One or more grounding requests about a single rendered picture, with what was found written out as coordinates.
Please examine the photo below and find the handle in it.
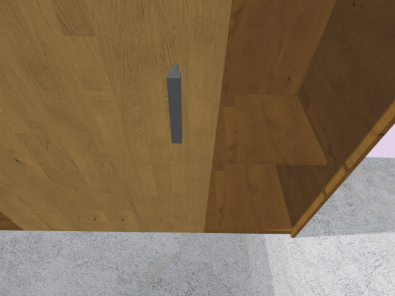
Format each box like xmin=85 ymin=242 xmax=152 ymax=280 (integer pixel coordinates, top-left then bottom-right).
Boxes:
xmin=167 ymin=63 xmax=183 ymax=144

